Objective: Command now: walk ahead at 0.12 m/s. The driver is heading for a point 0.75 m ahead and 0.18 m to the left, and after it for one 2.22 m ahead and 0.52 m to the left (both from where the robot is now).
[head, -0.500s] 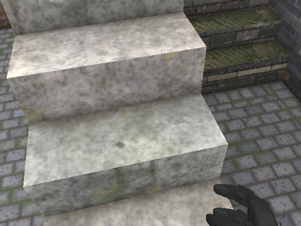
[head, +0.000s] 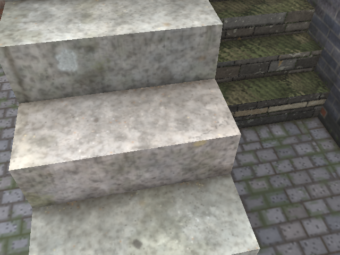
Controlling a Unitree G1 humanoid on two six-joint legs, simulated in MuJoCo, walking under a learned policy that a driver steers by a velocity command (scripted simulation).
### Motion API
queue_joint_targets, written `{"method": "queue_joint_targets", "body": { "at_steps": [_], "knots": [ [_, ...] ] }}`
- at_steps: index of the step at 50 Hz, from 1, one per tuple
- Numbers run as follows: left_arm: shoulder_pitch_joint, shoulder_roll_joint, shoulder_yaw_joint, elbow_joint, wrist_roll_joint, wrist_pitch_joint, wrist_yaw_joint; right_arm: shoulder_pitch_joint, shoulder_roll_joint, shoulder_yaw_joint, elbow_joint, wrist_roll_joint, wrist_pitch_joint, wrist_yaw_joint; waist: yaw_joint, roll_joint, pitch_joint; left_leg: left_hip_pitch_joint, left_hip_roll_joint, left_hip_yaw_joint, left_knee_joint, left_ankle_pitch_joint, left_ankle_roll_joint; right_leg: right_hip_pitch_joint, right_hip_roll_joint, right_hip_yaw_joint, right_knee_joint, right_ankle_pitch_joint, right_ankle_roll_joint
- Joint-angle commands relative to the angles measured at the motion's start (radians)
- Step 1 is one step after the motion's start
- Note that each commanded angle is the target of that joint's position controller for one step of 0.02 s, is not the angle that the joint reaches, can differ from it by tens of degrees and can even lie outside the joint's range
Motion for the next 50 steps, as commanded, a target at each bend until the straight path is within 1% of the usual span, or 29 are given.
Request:
{"method": "queue_joint_targets", "body": {
  "at_steps": [1,3,5,8,10,11,12,14,15,17,19,20,21,22,23,24,26,28,30,32,34,35,36,37,39,42,44,46,50],
  "knots": [
    [0.281,-0.059,-0.049,0.092,0.042,-0.004,0.047,0.133,0.020,-0.010,0.003,0.030,-0.003,-0.018,0.032,-0.204,-0.169,-0.329,-0.061,0.066,0.402,-0.194,-0.039,0.556,-0.321,0.137,0.046,1.715,-0.129],
    [0.213,-0.007,-0.045,0.091,0.079,-0.001,0.060,0.002,0.035,-0.005,-0.056,0.024,0.013,-0.003,0.017,-0.138,-0.116,-0.319,-0.004,0.067,0.549,-0.205,-0.067,0.336,-0.306,0.109,-0.011,1.423,-0.136],
    [0.013,0.032,-0.044,0.051,0.077,0.018,0.060,0.025,0.004,-0.007,-0.071,0.012,0.039,0.013,-0.089,-0.172,-0.031,-0.163,0.061,0.020,0.410,-0.190,-0.063,0.069,-0.254,0.036,-0.046,1.182,-0.082],
    [0.064,0.095,-0.026,0.070,0.021,0.035,0.054,0.062,-0.013,0.014,-0.037,-0.005,0.057,0.006,-0.120,-0.042,0.117,-0.053,0.011,0.052,-0.326,0.107,-0.043,0.082,-0.149,-0.011,-0.022,0.809,-0.055],
    [0.088,0.185,0.008,0.032,-0.013,0.023,0.047,0.095,-0.121,-0.005,-0.034,0.003,0.061,-0.036,-0.079,-0.094,-0.006,0.083,0.037,0.000,-0.493,0.615,-0.070,0.247,-0.113,0.011,0.155,0.722,-0.061],
    [0.133,0.164,0.031,0.019,-0.044,0.032,0.036,0.104,-0.170,-0.002,-0.023,-0.014,0.070,-0.055,-0.038,0.119,-0.122,0.395,0.166,-0.085,-0.350,1.395,-0.114,0.034,-0.071,-0.020,0.328,0.198,-0.049],
    [0.214,0.038,0.024,0.043,-0.062,0.053,0.021,0.055,-0.112,0.023,-0.028,-0.019,0.085,-0.071,0.007,0.342,-0.155,0.534,0.284,-0.107,-0.196,1.936,-0.106,-0.184,-0.030,-0.071,0.487,-0.370,-0.011],
    [0.198,-0.002,0.021,0.069,-0.032,0.080,0.009,-0.030,-0.100,0.033,-0.073,-0.051,0.095,-0.066,0.035,0.186,-0.052,0.319,0.255,-0.023,-0.193,1.772,-0.093,-0.226,-0.036,-0.087,0.569,-0.369,0.010],
    [0.148,0.006,0.026,0.065,-0.017,0.087,0.005,-0.004,-0.099,0.035,-0.055,-0.046,0.088,-0.048,0.025,0.153,0.076,0.230,0.226,-0.012,-0.230,1.660,-0.092,-0.276,-0.021,-0.114,0.580,-0.342,0.026],
    [0.206,0.019,0.033,0.087,0.001,0.092,0.008,-0.038,-0.137,0.024,-0.055,-0.041,0.080,-0.036,0.087,0.150,0.141,0.098,0.191,0.034,-0.257,1.640,-0.105,-0.171,-0.019,-0.124,0.491,-0.304,0.024],
    [0.348,0.024,0.027,0.120,0.042,0.086,0.028,-0.126,-0.178,0.003,-0.082,-0.023,0.068,-0.049,0.222,0.060,0.125,0.065,0.121,0.080,-0.097,1.468,-0.137,-0.004,-0.006,-0.154,0.103,-0.200,-0.007],
    [0.425,0.085,0.043,0.176,0.034,0.071,0.030,-0.100,-0.233,-0.020,-0.078,0.027,0.055,-0.035,0.240,-0.126,0.158,0.119,0.068,0.060,0.072,1.252,-0.143,0.016,0.029,-0.200,-0.112,0.152,0.000],
    [0.393,0.028,0.016,0.194,0.026,0.055,0.036,-0.093,-0.235,-0.028,-0.074,0.046,0.032,-0.007,0.218,-0.251,0.087,0.088,0.011,0.051,0.369,0.561,-0.133,0.078,-0.050,-0.092,-0.245,0.386,-0.050],
    [0.308,-0.019,-0.026,0.182,0.053,0.045,0.049,-0.149,-0.163,-0.030,-0.100,0.023,0.013,0.012,0.156,-0.362,-0.034,-0.105,-0.054,0.072,0.732,-0.220,-0.129,0.202,-0.191,0.067,-0.187,0.884,-0.092],
    [0.195,-0.006,-0.045,0.147,0.084,0.047,0.065,-0.161,-0.065,-0.018,-0.137,0.001,0.013,0.017,0.053,-0.227,-0.089,-0.277,-0.008,0.041,1.002,-0.315,-0.090,0.212,-0.293,0.091,-0.066,1.262,-0.103],
    [0.142,0.024,-0.051,0.116,0.117,0.048,0.084,-0.069,-0.007,-0.014,-0.140,0.001,0.023,0.021,0.004,-0.256,-0.139,-0.288,0.035,-0.049,1.085,-0.330,-0.054,0.171,-0.358,0.078,-0.029,1.172,-0.136],
    [-0.031,0.096,-0.038,0.100,0.111,0.072,0.090,0.004,0.005,-0.005,-0.154,-0.011,0.034,0.024,-0.136,-0.120,0.045,-0.263,0.075,-0.058,1.035,-0.367,-0.023,-0.144,-0.308,0.045,-0.119,0.621,-0.128],
    [-0.085,0.142,-0.007,0.082,0.074,0.069,0.032,0.090,0.007,0.019,-0.110,-0.002,0.057,0.018,-0.202,0.016,0.225,-0.127,0.099,-0.011,0.545,-0.288,-0.032,-0.357,-0.202,-0.072,-0.191,0.418,-0.047],
    [0.068,0.168,0.010,0.103,0.040,0.074,0.007,0.061,0.032,0.051,-0.091,-0.005,0.037,0.007,-0.138,0.141,0.273,-0.158,0.027,0.083,-0.014,-0.149,-0.027,-0.077,-0.161,-0.089,-0.076,0.742,-0.066],
    [0.214,0.210,0.018,0.104,-0.036,0.083,0.020,0.078,-0.095,0.018,-0.064,0.017,0.022,0.008,-0.069,-0.055,0.101,-0.131,-0.019,0.115,-0.531,0.098,0.005,0.348,-0.184,0.022,0.167,1.076,-0.104],
    [0.233,0.093,0.033,0.046,0.032,0.125,0.048,0.021,-0.006,0.060,-0.064,0.026,0.024,-0.027,0.043,0.094,-0.141,0.266,0.212,-0.089,-0.360,0.974,-0.074,0.131,-0.068,-0.006,0.334,-0.083,-0.081],
    [0.256,-0.015,0.029,0.053,0.023,0.133,0.046,-0.013,0.047,0.086,-0.071,0.012,0.033,-0.052,0.077,0.267,-0.096,0.387,0.292,-0.058,-0.200,1.496,-0.093,-0.120,-0.017,-0.055,0.450,-0.327,-0.056],
    [0.251,-0.067,0.019,0.068,0.028,0.136,0.045,-0.004,0.046,0.090,-0.098,-0.014,0.038,-0.059,0.050,0.319,-0.081,0.213,0.303,-0.009,-0.204,1.426,-0.083,-0.043,-0.062,-0.054,0.475,-0.310,-0.033],
    [0.208,0.000,0.035,0.057,0.018,0.137,0.040,0.020,0.056,0.095,-0.094,-0.028,0.035,-0.061,0.042,0.254,0.004,0.140,0.276,0.019,-0.248,1.326,-0.089,-0.036,-0.057,-0.049,0.421,-0.304,-0.017],
    [0.163,0.002,0.021,0.079,0.040,0.154,0.033,0.045,-0.010,0.081,-0.063,-0.049,0.019,-0.048,0.023,0.132,0.155,0.060,0.233,0.009,-0.290,1.217,-0.099,-0.063,-0.022,-0.063,0.318,-0.266,-0.005],
    [0.186,0.031,0.020,0.069,0.060,0.147,0.037,0.012,-0.041,0.076,-0.061,-0.013,0.006,-0.059,0.076,0.126,0.102,0.117,0.202,0.007,-0.293,1.022,-0.061,0.048,-0.029,-0.031,0.023,-0.100,-0.031],
    [0.179,0.086,0.023,0.058,0.048,0.107,0.050,0.016,-0.088,0.054,-0.074,0.011,0.009,-0.069,0.062,0.074,0.072,0.091,0.161,-0.027,-0.299,0.557,-0.028,0.132,-0.052,0.035,-0.144,0.018,-0.066],
    [0.066,0.121,0.021,0.049,0.005,0.097,0.062,0.037,-0.008,0.066,-0.101,-0.010,0.002,-0.074,-0.022,-0.177,0.128,0.002,0.123,-0.002,-0.382,0.100,-0.010,0.090,-0.098,0.107,-0.130,-0.060,-0.107],
    [0.083,0.103,0.030,0.024,0.029,0.086,0.058,0.043,0.042,0.084,-0.079,-0.012,-0.035,-0.044,0.005,0.074,0.139,0.011,0.107,-0.006,-0.412,0.074,0.032,0.102,-0.085,0.073,-0.116,0.035,-0.128]
  ]
}}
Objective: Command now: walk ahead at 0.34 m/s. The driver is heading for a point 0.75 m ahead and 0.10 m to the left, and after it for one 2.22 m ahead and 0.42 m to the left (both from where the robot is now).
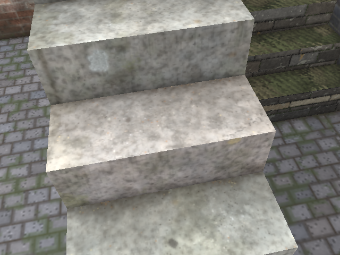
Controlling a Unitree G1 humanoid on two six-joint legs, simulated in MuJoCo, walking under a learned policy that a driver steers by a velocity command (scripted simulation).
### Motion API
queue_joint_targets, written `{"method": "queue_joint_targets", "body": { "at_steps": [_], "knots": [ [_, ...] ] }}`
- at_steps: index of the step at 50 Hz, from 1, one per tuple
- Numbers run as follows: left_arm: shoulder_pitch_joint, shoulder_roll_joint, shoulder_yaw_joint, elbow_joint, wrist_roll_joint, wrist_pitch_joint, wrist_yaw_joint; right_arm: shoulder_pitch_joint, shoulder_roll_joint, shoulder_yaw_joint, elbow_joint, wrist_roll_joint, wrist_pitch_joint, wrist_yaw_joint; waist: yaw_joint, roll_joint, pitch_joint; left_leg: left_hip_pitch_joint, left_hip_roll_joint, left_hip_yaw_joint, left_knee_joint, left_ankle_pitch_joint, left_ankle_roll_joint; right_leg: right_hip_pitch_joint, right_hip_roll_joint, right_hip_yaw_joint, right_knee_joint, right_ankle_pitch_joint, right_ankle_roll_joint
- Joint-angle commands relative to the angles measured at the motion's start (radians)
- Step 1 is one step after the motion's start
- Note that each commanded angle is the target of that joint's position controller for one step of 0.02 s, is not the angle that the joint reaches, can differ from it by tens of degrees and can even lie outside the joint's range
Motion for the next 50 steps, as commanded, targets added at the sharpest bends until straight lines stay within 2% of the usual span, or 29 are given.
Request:
{"method": "queue_joint_targets", "body": {
  "at_steps": [1,3,5,6,7,10,11,12,15,18,21,23,30,31,32,33,35,37,38,39,40,41,42,43,44,47,48,49,50],
  "knots": [
    [-0.003,0.062,0.010,-0.059,0.002,-0.033,0.000,0.028,0.015,0.012,-0.034,0.007,-0.036,0.015,0.017,0.035,0.072,-0.154,0.116,-0.110,-0.111,0.071,0.040,0.042,-0.082,0.122,-0.090,0.074,-0.118],
    [-0.011,0.065,0.009,-0.062,-0.002,-0.044,-0.005,0.012,0.001,0.007,-0.045,0.011,-0.036,0.015,0.020,-0.003,0.081,-0.159,0.123,-0.109,-0.111,0.085,0.047,0.043,-0.079,0.119,-0.092,0.083,-0.119],
    [-0.006,0.074,0.011,-0.064,-0.001,-0.050,-0.010,0.005,-0.005,0.005,-0.054,0.010,-0.037,0.016,0.024,-0.008,0.075,-0.160,0.120,-0.098,-0.092,0.135,0.049,0.060,-0.080,0.126,-0.099,0.113,-0.119],
    [-0.008,0.077,0.011,-0.063,-0.005,-0.050,-0.010,0.022,-0.017,0.000,-0.050,0.010,-0.035,0.014,0.013,-0.014,0.055,-0.128,0.129,-0.100,-0.092,0.200,0.039,0.050,-0.069,0.120,-0.090,0.117,-0.120],
    [-0.039,0.015,-0.007,-0.082,0.007,-0.058,-0.007,-0.018,0.009,0.008,-0.065,0.012,-0.034,0.014,0.015,-0.016,0.074,-0.130,0.131,-0.110,-0.081,0.284,0.029,0.028,-0.069,0.105,-0.096,0.159,-0.114],
    [-0.004,0.045,0.003,-0.080,-0.001,-0.069,-0.007,0.005,-0.020,0.002,-0.058,0.014,-0.031,0.004,0.023,0.010,0.012,-0.067,0.131,-0.099,-0.035,0.487,0.005,0.070,-0.065,0.106,-0.102,0.249,-0.109],
    [0.019,0.066,0.012,-0.071,-0.005,-0.066,-0.005,0.026,-0.046,-0.007,-0.051,0.023,-0.036,0.001,0.025,0.013,-0.012,-0.062,0.124,-0.087,-0.016,0.483,0.012,0.092,-0.069,0.101,-0.101,0.252,-0.111],
    [-0.016,0.078,0.014,-0.087,-0.010,-0.060,-0.004,-0.007,-0.050,-0.007,-0.066,0.025,-0.039,0.004,0.024,0.004,-0.010,-0.075,0.126,-0.096,-0.010,0.544,0.007,0.099,-0.069,0.107,-0.089,0.298,-0.103],
    [-0.017,0.080,0.019,-0.097,-0.007,-0.063,-0.002,-0.029,-0.049,-0.007,-0.086,0.020,-0.038,0.001,0.035,-0.003,-0.047,-0.083,0.119,-0.077,0.041,0.634,-0.004,0.149,-0.083,0.104,-0.087,0.442,-0.080],
    [-0.023,0.084,0.019,-0.100,-0.012,-0.068,0.001,-0.062,-0.056,-0.012,-0.117,0.012,-0.034,-0.005,0.038,-0.028,-0.052,-0.139,0.111,-0.074,0.074,0.582,-0.011,0.196,-0.096,0.107,-0.104,0.495,-0.059],
    [-0.041,0.082,0.013,-0.099,-0.001,-0.071,0.009,-0.064,-0.060,-0.014,-0.134,0.006,-0.031,-0.001,0.016,-0.032,-0.052,-0.143,0.105,-0.084,0.067,0.540,-0.012,0.200,-0.102,0.101,-0.111,0.568,-0.040],
    [-0.060,0.077,0.006,-0.108,0.004,-0.060,0.012,-0.056,-0.076,-0.015,-0.145,0.005,-0.028,0.001,0.000,-0.029,-0.045,-0.097,0.109,-0.091,0.047,0.622,-0.011,0.171,-0.088,0.077,-0.101,0.637,-0.024],
    [-0.125,0.087,0.001,-0.146,0.010,-0.063,0.013,-0.107,-0.098,-0.009,-0.182,0.002,-0.017,-0.019,-0.002,-0.005,-0.051,0.037,0.154,-0.128,-0.047,0.747,-0.033,0.077,-0.083,0.080,-0.129,0.445,-0.029],
    [-0.151,0.091,0.001,-0.154,0.014,-0.072,0.011,-0.150,-0.073,0.003,-0.204,-0.012,-0.016,-0.022,0.003,-0.007,-0.038,0.035,0.162,-0.136,-0.061,0.748,-0.050,0.066,-0.087,0.101,-0.150,0.441,-0.030],
    [-0.160,0.094,0.004,-0.156,0.013,-0.075,0.012,-0.149,-0.073,0.004,-0.205,-0.012,-0.016,-0.023,0.003,0.008,-0.057,0.042,0.164,-0.137,-0.070,0.755,-0.057,0.084,-0.088,0.107,-0.150,0.429,-0.036],
    [-0.148,0.097,0.004,-0.146,0.021,-0.076,0.009,-0.137,-0.088,0.002,-0.194,-0.010,-0.020,-0.019,0.004,0.028,-0.061,0.036,0.164,-0.147,-0.070,0.761,-0.054,0.099,-0.091,0.115,-0.156,0.430,-0.040],
    [-0.147,0.099,0.004,-0.137,0.024,-0.073,0.008,-0.140,-0.102,-0.003,-0.185,-0.010,-0.022,-0.012,0.007,0.014,-0.061,0.035,0.169,-0.168,-0.086,0.735,-0.050,0.101,-0.091,0.128,-0.167,0.388,-0.044],
    [-0.164,0.096,0.002,-0.137,0.028,-0.072,0.009,-0.150,-0.090,-0.002,-0.183,-0.014,-0.024,-0.005,0.004,-0.006,-0.060,0.031,0.170,-0.176,-0.106,0.665,-0.042,0.101,-0.100,0.139,-0.178,0.385,-0.041],
    [-0.141,0.143,0.016,-0.120,0.027,-0.068,0.005,-0.116,-0.105,-0.010,-0.166,-0.017,-0.028,-0.003,0.005,0.007,-0.080,0.029,0.168,-0.167,-0.118,0.599,-0.036,0.130,-0.108,0.157,-0.185,0.370,-0.044],
    [-0.153,0.090,-0.001,-0.125,0.034,-0.075,0.013,-0.129,-0.081,-0.006,-0.158,-0.018,-0.024,-0.005,0.005,-0.017,-0.059,0.008,0.161,-0.173,-0.124,0.521,-0.023,0.120,-0.110,0.150,-0.204,0.363,-0.048],
    [-0.140,0.124,0.010,-0.109,0.029,-0.076,0.008,-0.098,-0.087,-0.013,-0.140,-0.025,-0.027,-0.003,0.005,-0.019,-0.055,-0.003,0.163,-0.169,-0.138,0.465,-0.016,0.135,-0.118,0.165,-0.211,0.362,-0.054],
    [-0.178,0.084,-0.003,-0.120,0.033,-0.082,0.012,-0.135,-0.059,-0.006,-0.146,-0.025,-0.026,0.001,-0.001,-0.036,-0.018,-0.027,0.164,-0.182,-0.143,0.480,-0.014,0.111,-0.114,0.154,-0.205,0.381,-0.054],
    [-0.171,0.087,-0.001,-0.116,0.034,-0.086,0.010,-0.134,-0.061,-0.008,-0.139,-0.025,-0.028,0.004,0.005,-0.028,-0.032,-0.020,0.168,-0.185,-0.143,0.485,-0.014,0.116,-0.119,0.159,-0.208,0.380,-0.055],
    [-0.144,0.133,0.012,-0.097,0.029,-0.081,0.005,-0.097,-0.078,-0.016,-0.121,-0.029,-0.031,0.006,0.004,-0.005,-0.052,-0.016,0.165,-0.174,-0.148,0.448,-0.013,0.142,-0.123,0.174,-0.209,0.369,-0.059],
    [-0.178,0.100,0.002,-0.109,0.033,-0.084,0.009,-0.131,-0.055,-0.010,-0.127,-0.025,-0.030,0.009,0.000,-0.017,-0.027,-0.033,0.165,-0.185,-0.148,0.464,-0.012,0.121,-0.117,0.163,-0.205,0.375,-0.059],
    [-0.167,0.107,0.004,-0.097,0.030,-0.086,0.007,-0.117,-0.060,-0.012,-0.105,-0.023,-0.032,0.011,0.002,-0.003,-0.043,-0.022,0.167,-0.188,-0.144,0.467,-0.014,0.120,-0.117,0.167,-0.205,0.362,-0.061],
    [-0.151,0.143,0.014,-0.083,0.024,-0.080,0.002,-0.089,-0.072,-0.017,-0.093,-0.029,-0.034,0.011,0.002,0.012,-0.052,-0.026,0.164,-0.177,-0.150,0.424,-0.011,0.139,-0.120,0.179,-0.206,0.346,-0.064],
    [-0.179,0.109,0.004,-0.093,0.029,-0.082,0.006,-0.116,-0.054,-0.011,-0.095,-0.025,-0.033,0.012,-0.002,-0.003,-0.022,-0.045,0.164,-0.188,-0.148,0.447,-0.011,0.114,-0.115,0.166,-0.201,0.360,-0.062],
    [-0.170,0.105,0.004,-0.088,0.030,-0.083,0.005,-0.110,-0.057,-0.011,-0.088,-0.025,-0.034,0.013,0.002,0.001,-0.030,-0.037,0.167,-0.190,-0.145,0.459,-0.013,0.113,-0.117,0.168,-0.202,0.359,-0.062]
  ]
}}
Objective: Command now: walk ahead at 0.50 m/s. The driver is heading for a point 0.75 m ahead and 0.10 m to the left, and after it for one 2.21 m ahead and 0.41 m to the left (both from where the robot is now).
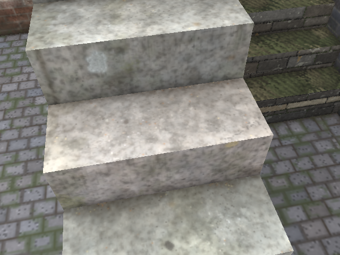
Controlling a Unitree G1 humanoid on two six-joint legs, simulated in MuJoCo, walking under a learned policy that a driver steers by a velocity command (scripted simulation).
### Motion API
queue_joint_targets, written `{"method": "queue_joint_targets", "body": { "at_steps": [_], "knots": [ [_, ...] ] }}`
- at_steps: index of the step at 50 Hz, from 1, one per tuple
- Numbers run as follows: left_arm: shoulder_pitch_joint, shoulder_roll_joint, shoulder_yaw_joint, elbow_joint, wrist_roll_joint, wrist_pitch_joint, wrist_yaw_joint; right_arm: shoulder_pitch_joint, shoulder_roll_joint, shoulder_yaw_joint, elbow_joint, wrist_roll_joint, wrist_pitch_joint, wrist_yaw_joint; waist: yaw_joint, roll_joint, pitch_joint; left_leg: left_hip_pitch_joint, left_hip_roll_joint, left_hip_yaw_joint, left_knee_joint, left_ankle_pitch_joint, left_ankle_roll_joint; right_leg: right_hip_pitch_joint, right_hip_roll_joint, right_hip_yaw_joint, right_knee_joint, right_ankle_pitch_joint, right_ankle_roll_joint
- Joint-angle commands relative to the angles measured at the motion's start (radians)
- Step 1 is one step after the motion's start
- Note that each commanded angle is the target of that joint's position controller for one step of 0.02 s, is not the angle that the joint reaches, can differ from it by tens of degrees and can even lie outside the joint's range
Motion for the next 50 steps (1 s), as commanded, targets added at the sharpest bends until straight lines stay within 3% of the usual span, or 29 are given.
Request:
{"method": "queue_joint_targets", "body": {
  "at_steps": [1,4,5,6,7,9,10,11,12,14,15,16,17,50],
  "knots": [
    [-0.004,0.076,0.014,-0.033,0.000,-0.011,0.001,0.039,0.001,0.010,-0.007,0.001,-0.008,0.000,0.001,0.013,-0.010,-0.067,0.159,-0.127,0.005,0.387,0.001,0.046,-0.148,0.155,0.007,0.254,-0.076],
    [0.003,0.079,0.015,-0.023,-0.004,-0.010,0.001,0.060,-0.001,0.008,0.009,0.001,-0.008,-0.005,-0.001,0.015,-0.011,-0.063,0.159,-0.129,0.009,0.394,-0.001,0.043,-0.145,0.154,0.008,0.248,-0.076],
    [0.021,0.112,0.025,-0.010,-0.010,-0.003,-0.002,0.088,-0.008,0.004,0.018,-0.005,-0.008,-0.007,-0.002,0.029,-0.025,-0.061,0.155,-0.116,0.004,0.356,0.002,0.066,-0.147,0.164,0.007,0.237,-0.079],
    [-0.005,0.076,0.015,-0.019,-0.003,-0.006,0.001,0.063,0.009,0.008,0.015,-0.001,-0.007,-0.006,-0.006,0.011,0.009,-0.081,0.156,-0.128,0.006,0.386,0.001,0.041,-0.142,0.152,0.012,0.258,-0.077],
    [0.006,0.070,0.014,-0.015,-0.002,-0.008,0.001,0.069,0.006,0.008,0.020,-0.001,-0.007,-0.006,-0.002,0.012,0.001,-0.072,0.159,-0.128,0.010,0.400,-0.001,0.039,-0.144,0.153,0.011,0.260,-0.077],
    [0.018,0.072,0.015,-0.008,-0.005,-0.009,0.001,0.083,0.003,0.006,0.029,0.001,-0.006,-0.008,-0.004,0.015,-0.008,-0.060,0.159,-0.127,0.015,0.419,-0.004,0.042,-0.142,0.153,0.014,0.266,-0.077],
    [0.033,0.108,0.026,0.004,-0.011,-0.002,-0.002,0.107,-0.006,0.002,0.035,-0.004,-0.006,-0.010,-0.004,0.027,-0.018,-0.059,0.155,-0.115,0.008,0.371,-0.001,0.062,-0.144,0.164,0.010,0.246,-0.081],
    [0.005,0.071,0.015,-0.007,-0.004,-0.004,0.002,0.080,0.011,0.007,0.031,0.000,-0.006,-0.009,-0.008,0.009,0.012,-0.078,0.155,-0.127,0.011,0.404,-0.001,0.038,-0.140,0.152,0.016,0.270,-0.077],
    [0.015,0.066,0.015,-0.004,-0.004,-0.006,0.002,0.085,0.008,0.006,0.034,0.000,-0.006,-0.009,-0.004,0.008,0.003,-0.067,0.159,-0.128,0.014,0.418,-0.003,0.037,-0.142,0.153,0.015,0.273,-0.077],
    [0.026,0.069,0.015,0.001,-0.006,-0.007,0.002,0.096,0.005,0.005,0.042,0.001,-0.004,-0.010,-0.005,0.010,-0.007,-0.056,0.158,-0.126,0.019,0.436,-0.006,0.042,-0.141,0.153,0.018,0.282,-0.077],
    [0.041,0.108,0.026,0.012,-0.013,0.000,0.000,0.120,-0.005,0.001,0.048,-0.003,-0.005,-0.012,-0.005,0.023,-0.017,-0.056,0.154,-0.114,0.011,0.384,-0.002,0.062,-0.143,0.165,0.014,0.261,-0.080],
    [0.012,0.069,0.015,0.000,-0.006,-0.003,0.004,0.091,0.013,0.006,0.042,0.000,-0.005,-0.011,-0.009,0.004,0.013,-0.075,0.154,-0.126,0.014,0.418,-0.002,0.039,-0.140,0.153,0.020,0.288,-0.077],
    [0.022,0.064,0.015,0.003,-0.005,-0.005,0.004,0.095,0.010,0.006,0.045,0.000,-0.004,-0.011,-0.005,0.004,0.003,-0.065,0.157,-0.127,0.017,0.432,-0.004,0.039,-0.142,0.154,0.020,0.291,-0.076],
    [0.029,0.067,0.013,0.004,-0.009,-0.007,0.013,0.092,0.026,0.005,0.073,-0.004,-0.007,-0.010,-0.005,0.006,0.001,-0.091,0.144,-0.134,0.012,0.357,0.014,0.071,-0.156,0.181,0.017,0.330,-0.071]
  ]
}}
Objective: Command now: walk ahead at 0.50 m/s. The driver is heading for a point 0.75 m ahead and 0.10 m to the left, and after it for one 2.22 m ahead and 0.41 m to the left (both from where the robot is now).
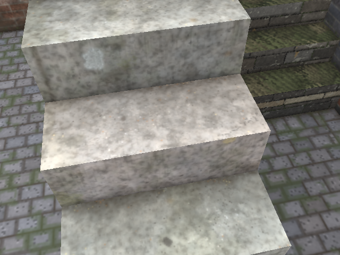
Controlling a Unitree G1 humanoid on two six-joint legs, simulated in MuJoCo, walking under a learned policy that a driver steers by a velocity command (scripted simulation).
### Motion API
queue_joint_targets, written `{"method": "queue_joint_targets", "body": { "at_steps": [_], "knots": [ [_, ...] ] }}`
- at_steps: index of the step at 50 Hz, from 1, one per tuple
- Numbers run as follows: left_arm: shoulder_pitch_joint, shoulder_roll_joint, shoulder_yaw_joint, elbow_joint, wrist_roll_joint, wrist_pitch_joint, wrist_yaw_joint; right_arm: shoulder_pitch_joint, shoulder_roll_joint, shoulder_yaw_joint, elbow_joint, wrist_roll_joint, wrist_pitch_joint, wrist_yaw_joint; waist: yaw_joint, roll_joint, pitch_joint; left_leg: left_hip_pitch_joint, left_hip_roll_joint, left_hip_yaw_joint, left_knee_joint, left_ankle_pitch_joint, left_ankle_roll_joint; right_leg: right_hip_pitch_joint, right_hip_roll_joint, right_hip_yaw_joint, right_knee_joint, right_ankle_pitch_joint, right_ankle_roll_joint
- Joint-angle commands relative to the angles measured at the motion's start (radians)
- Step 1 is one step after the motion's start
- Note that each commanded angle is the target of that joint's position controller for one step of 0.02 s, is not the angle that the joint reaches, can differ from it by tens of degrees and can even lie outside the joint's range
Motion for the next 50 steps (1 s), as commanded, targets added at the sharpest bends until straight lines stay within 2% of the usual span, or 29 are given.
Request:
{"method": "queue_joint_targets", "body": {
  "at_steps": [1,3,6,12,13,16,17,20,21,22,23,24,25,26,27,28,30,31,32,35,39,40,41,42,43,46,50],
  "knots": [
    [0.029,0.123,0.026,-0.024,-0.011,-0.002,0.005,0.072,-0.006,0.010,-0.018,-0.007,-0.019,0.017,0.003,0.013,-0.028,-0.079,0.143,-0.105,-0.015,0.293,0.020,0.096,-0.158,0.163,0.012,0.286,-0.076],
    [0.004,0.112,0.025,-0.030,-0.004,0.004,0.006,0.048,0.005,0.012,-0.024,-0.008,-0.021,0.021,0.004,0.004,0.004,-0.109,0.141,-0.107,-0.025,0.275,0.024,0.085,-0.157,0.163,0.012,0.280,-0.078],
    [0.005,0.101,0.024,-0.025,-0.001,0.005,0.004,0.051,0.008,0.013,-0.023,-0.007,-0.024,0.024,0.005,0.000,0.006,-0.100,0.145,-0.110,-0.028,0.299,0.020,0.080,-0.156,0.163,0.014,0.280,-0.081],
    [0.004,0.110,0.028,-0.017,-0.002,0.008,-0.003,0.060,0.006,0.015,-0.027,-0.005,-0.024,0.023,0.006,0.007,0.001,-0.074,0.149,-0.116,-0.026,0.353,0.012,0.067,-0.150,0.161,0.019,0.275,-0.081],
    [0.009,0.116,0.028,-0.011,-0.004,0.010,-0.004,0.068,-0.005,0.011,-0.027,-0.003,-0.023,0.022,-0.001,-0.005,-0.009,-0.050,0.158,-0.121,-0.032,0.377,0.001,0.050,-0.141,0.155,0.024,0.254,-0.083],
    [0.018,0.119,0.029,-0.006,-0.002,0.014,-0.005,0.071,-0.013,0.011,-0.026,-0.003,-0.022,0.018,0.004,0.015,-0.003,-0.039,0.159,-0.117,-0.026,0.423,-0.009,0.040,-0.138,0.153,0.019,0.243,-0.084],
    [0.016,0.134,0.032,-0.004,-0.010,0.018,-0.003,0.079,-0.023,0.008,-0.026,-0.001,-0.023,0.018,-0.006,0.009,-0.006,-0.031,0.161,-0.120,-0.030,0.444,-0.014,0.038,-0.138,0.146,0.035,0.258,-0.082],
    [0.017,0.132,0.032,-0.006,-0.008,0.022,-0.003,0.076,-0.016,0.011,-0.025,-0.001,-0.024,0.016,0.000,0.025,-0.007,-0.025,0.158,-0.116,-0.026,0.459,-0.016,0.033,-0.139,0.148,0.036,0.263,-0.081],
    [0.017,0.118,0.029,-0.008,-0.001,0.018,-0.005,0.071,-0.004,0.015,-0.027,-0.003,-0.023,0.015,0.009,0.035,-0.002,-0.030,0.156,-0.112,-0.021,0.451,-0.013,0.033,-0.139,0.155,0.022,0.254,-0.082],
    [0.014,0.136,0.032,-0.004,-0.009,0.020,-0.003,0.081,-0.019,0.009,-0.028,-0.001,-0.023,0.015,-0.005,0.017,0.000,-0.029,0.158,-0.115,-0.027,0.462,-0.015,0.033,-0.139,0.149,0.038,0.275,-0.080],
    [0.017,0.137,0.032,-0.004,-0.009,0.022,-0.003,0.082,-0.020,0.010,-0.028,-0.001,-0.024,0.015,-0.001,0.018,-0.007,-0.024,0.159,-0.115,-0.026,0.467,-0.016,0.035,-0.138,0.148,0.039,0.278,-0.080],
    [0.019,0.122,0.029,-0.007,-0.001,0.018,-0.004,0.074,-0.007,0.014,-0.030,-0.002,-0.022,0.014,0.009,0.030,-0.002,-0.030,0.155,-0.110,-0.020,0.456,-0.012,0.036,-0.139,0.157,0.023,0.267,-0.080],
    [0.016,0.129,0.029,-0.005,-0.002,0.016,-0.004,0.076,-0.012,0.011,-0.033,-0.002,-0.022,0.014,0.005,0.025,0.000,-0.034,0.154,-0.109,-0.020,0.445,-0.009,0.041,-0.139,0.159,0.024,0.277,-0.081],
    [0.015,0.145,0.032,-0.003,-0.011,0.020,-0.002,0.087,-0.025,0.006,-0.033,0.001,-0.023,0.014,-0.007,0.006,-0.009,-0.028,0.157,-0.113,-0.026,0.455,-0.011,0.045,-0.139,0.151,0.041,0.298,-0.079],
    [0.017,0.144,0.032,-0.004,-0.010,0.022,0.000,0.084,-0.024,0.007,-0.034,0.001,-0.024,0.015,-0.002,0.011,-0.013,-0.025,0.156,-0.112,-0.026,0.455,-0.011,0.047,-0.139,0.152,0.041,0.299,-0.078],
    [0.016,0.130,0.028,-0.008,-0.001,0.018,-0.001,0.073,-0.009,0.011,-0.036,-0.001,-0.022,0.015,0.009,0.025,-0.006,-0.033,0.152,-0.106,-0.020,0.443,-0.007,0.048,-0.140,0.161,0.024,0.290,-0.079],
    [0.010,0.137,0.028,-0.009,-0.004,0.017,0.001,0.077,-0.015,0.008,-0.041,-0.003,-0.019,0.013,0.003,0.015,-0.005,-0.039,0.151,-0.107,-0.022,0.441,-0.007,0.055,-0.140,0.162,0.029,0.298,-0.077],
    [0.012,0.152,0.031,-0.006,-0.011,0.020,0.004,0.084,-0.028,0.004,-0.041,0.000,-0.020,0.013,-0.007,0.003,-0.010,-0.033,0.153,-0.110,-0.027,0.448,-0.009,0.056,-0.140,0.156,0.044,0.314,-0.075],
    [0.013,0.137,0.028,-0.012,-0.003,0.018,0.004,0.072,-0.015,0.009,-0.044,-0.002,-0.019,0.013,0.008,0.018,-0.008,-0.037,0.150,-0.105,-0.020,0.442,-0.006,0.058,-0.140,0.164,0.028,0.304,-0.076],
    [-0.007,0.140,0.027,-0.020,-0.008,0.018,0.002,0.061,-0.019,0.007,-0.056,0.000,-0.019,0.017,-0.001,0.012,-0.008,-0.040,0.153,-0.111,-0.026,0.457,-0.008,0.062,-0.140,0.169,0.039,0.324,-0.073],
    [-0.004,0.144,0.027,-0.024,-0.005,0.020,0.002,0.056,-0.023,0.006,-0.060,0.000,-0.020,0.020,0.003,0.012,-0.018,-0.033,0.152,-0.109,-0.024,0.450,-0.007,0.070,-0.141,0.174,0.034,0.331,-0.072],
    [-0.031,0.107,0.015,-0.039,0.003,0.013,0.005,0.025,-0.012,0.011,-0.071,0.003,-0.019,0.021,0.003,-0.005,-0.001,-0.038,0.155,-0.120,-0.015,0.509,-0.013,0.048,-0.138,0.164,0.039,0.367,-0.064],
    [0.003,0.111,0.016,-0.029,0.004,0.006,0.007,0.049,-0.022,0.007,-0.061,0.003,-0.016,0.016,0.010,0.000,-0.029,-0.016,0.154,-0.111,-0.002,0.505,-0.012,0.058,-0.141,0.162,0.026,0.358,-0.065],
    [0.030,0.155,0.028,-0.014,-0.008,0.010,0.005,0.081,-0.041,0.000,-0.053,-0.002,-0.014,0.013,0.005,0.015,-0.044,-0.010,0.149,-0.101,-0.011,0.443,-0.005,0.081,-0.142,0.174,0.022,0.334,-0.071],
    [-0.017,0.121,0.016,-0.034,0.001,0.006,0.009,0.038,-0.022,0.006,-0.069,0.000,-0.012,0.013,0.001,-0.005,-0.005,-0.037,0.149,-0.112,-0.009,0.475,-0.008,0.055,-0.138,0.162,0.027,0.367,-0.064],
    [-0.002,0.122,0.016,-0.033,0.000,0.000,0.007,0.043,-0.030,0.003,-0.068,0.001,-0.012,0.014,0.005,0.002,-0.037,-0.017,0.152,-0.112,-0.001,0.478,-0.008,0.066,-0.142,0.165,0.020,0.371,-0.065],
    [-0.011,0.121,0.016,-0.038,0.001,-0.003,0.006,0.031,-0.031,0.004,-0.069,-0.002,-0.011,0.016,0.004,0.006,-0.029,-0.025,0.153,-0.116,-0.003,0.457,-0.005,0.060,-0.143,0.168,0.013,0.362,-0.066]
  ]
}}
Keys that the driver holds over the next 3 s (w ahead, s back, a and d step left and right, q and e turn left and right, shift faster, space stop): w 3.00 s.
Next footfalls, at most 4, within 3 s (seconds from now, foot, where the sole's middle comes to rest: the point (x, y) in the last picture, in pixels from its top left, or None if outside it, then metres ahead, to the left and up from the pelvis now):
none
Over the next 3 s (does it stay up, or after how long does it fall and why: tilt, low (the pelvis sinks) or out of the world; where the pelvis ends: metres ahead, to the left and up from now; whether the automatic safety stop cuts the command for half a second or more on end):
stays up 0.01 0.01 0.00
